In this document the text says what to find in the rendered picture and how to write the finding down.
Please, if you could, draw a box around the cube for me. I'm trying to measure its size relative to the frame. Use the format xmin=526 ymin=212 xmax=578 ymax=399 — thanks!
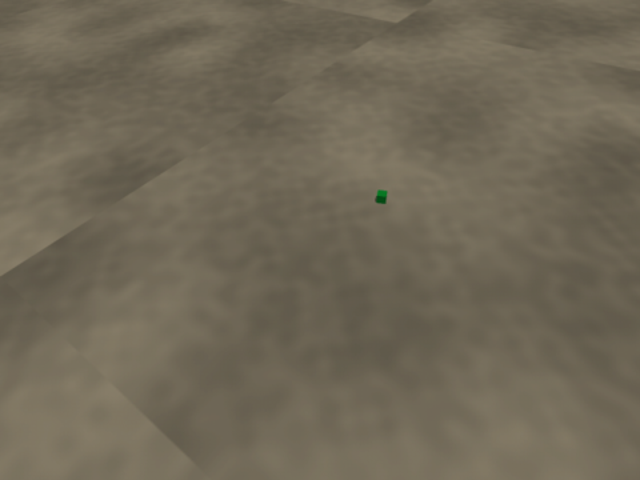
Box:
xmin=376 ymin=190 xmax=387 ymax=204

